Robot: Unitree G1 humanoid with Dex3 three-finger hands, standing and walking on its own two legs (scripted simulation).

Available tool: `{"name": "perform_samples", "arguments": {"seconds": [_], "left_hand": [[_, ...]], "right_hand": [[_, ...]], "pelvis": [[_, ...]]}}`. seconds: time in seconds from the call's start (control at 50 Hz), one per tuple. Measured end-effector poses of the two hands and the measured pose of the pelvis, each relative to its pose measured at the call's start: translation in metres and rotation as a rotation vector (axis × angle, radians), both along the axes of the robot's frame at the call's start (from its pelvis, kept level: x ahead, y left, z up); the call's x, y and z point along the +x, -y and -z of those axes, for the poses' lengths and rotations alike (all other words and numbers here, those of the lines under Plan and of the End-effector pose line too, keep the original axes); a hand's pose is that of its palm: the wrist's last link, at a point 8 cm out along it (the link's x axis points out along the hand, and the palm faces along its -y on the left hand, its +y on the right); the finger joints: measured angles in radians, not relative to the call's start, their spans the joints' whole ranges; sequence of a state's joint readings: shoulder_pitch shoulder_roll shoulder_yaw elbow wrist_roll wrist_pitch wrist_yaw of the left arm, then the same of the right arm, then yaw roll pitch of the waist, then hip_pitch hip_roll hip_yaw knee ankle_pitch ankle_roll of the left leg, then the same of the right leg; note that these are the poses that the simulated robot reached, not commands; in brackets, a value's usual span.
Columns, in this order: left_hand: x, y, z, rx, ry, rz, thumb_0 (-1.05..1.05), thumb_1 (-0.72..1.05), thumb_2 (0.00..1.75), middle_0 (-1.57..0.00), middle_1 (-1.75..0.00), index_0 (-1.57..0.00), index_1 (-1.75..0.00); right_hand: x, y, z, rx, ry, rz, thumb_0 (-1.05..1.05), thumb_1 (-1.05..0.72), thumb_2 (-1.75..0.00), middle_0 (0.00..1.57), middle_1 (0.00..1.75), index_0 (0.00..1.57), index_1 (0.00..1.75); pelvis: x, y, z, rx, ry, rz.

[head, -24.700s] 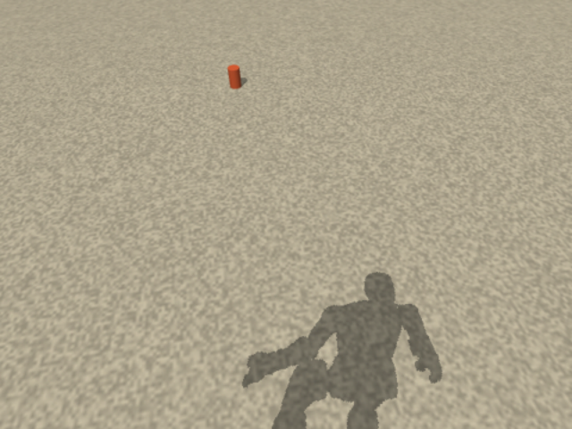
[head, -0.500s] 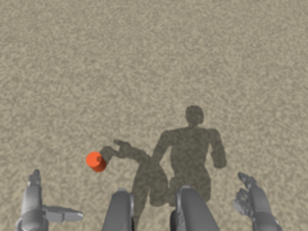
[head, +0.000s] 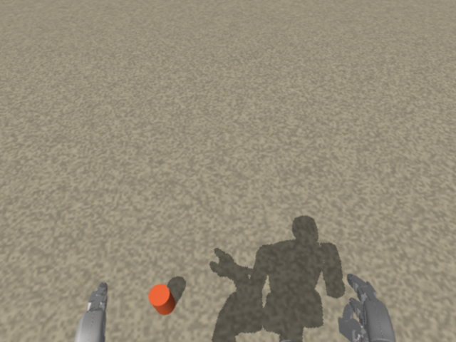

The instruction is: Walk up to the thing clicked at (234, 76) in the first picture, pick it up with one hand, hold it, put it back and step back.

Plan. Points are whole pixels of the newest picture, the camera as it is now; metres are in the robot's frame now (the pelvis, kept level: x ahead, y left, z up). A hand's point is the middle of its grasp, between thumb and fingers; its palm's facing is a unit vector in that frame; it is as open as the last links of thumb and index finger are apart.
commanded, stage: home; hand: left
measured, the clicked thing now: (162, 299) +0.40 +0.27 -0.65
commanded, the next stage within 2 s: stand in 1.56 s
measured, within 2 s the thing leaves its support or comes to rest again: neither
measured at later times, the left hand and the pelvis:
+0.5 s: hand out of the picture +0.16 +0.17 -0.05, palm faces +0.10 -0.95 -0.30, open 17.4 cm; pelvis -0.01 -0.01 +0.01, yaw +0 degrees
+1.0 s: hand out of the picture +0.15 +0.17 -0.05, palm faces +0.10 -0.95 -0.29, open 17.5 cm; pelvis -0.01 -0.01 +0.01, yaw +0 degrees
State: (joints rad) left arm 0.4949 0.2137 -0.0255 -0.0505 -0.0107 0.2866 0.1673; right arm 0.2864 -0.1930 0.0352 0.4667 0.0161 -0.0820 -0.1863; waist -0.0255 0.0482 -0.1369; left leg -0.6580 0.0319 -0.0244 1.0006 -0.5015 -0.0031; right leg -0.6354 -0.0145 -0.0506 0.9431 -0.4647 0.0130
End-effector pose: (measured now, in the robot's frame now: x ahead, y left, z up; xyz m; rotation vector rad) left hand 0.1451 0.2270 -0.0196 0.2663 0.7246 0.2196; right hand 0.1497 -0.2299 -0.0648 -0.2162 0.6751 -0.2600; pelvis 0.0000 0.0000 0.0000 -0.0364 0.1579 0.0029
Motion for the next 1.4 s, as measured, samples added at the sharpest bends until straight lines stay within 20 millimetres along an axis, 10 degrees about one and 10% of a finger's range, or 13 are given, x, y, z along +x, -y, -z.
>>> {"name": "perform_samples", "arguments": {"seconds": [1.4], "left_hand": [[-0.011, 0.003, 0.003, -0.026, -0.002, -0.001, -0.01, -0.55, 0.05, -0.06, -0.06, -0.05, -0.05]], "right_hand": [[-0.013, 0.008, -0.006, -0.024, 0.0, -0.021, 0.01, -0.9, -0.9, 0.21, 0.3, 0.21, 0.3]], "pelvis": [[-0.011, 0.004, -0.007, 0.008, 0.044, 0.0]]}}
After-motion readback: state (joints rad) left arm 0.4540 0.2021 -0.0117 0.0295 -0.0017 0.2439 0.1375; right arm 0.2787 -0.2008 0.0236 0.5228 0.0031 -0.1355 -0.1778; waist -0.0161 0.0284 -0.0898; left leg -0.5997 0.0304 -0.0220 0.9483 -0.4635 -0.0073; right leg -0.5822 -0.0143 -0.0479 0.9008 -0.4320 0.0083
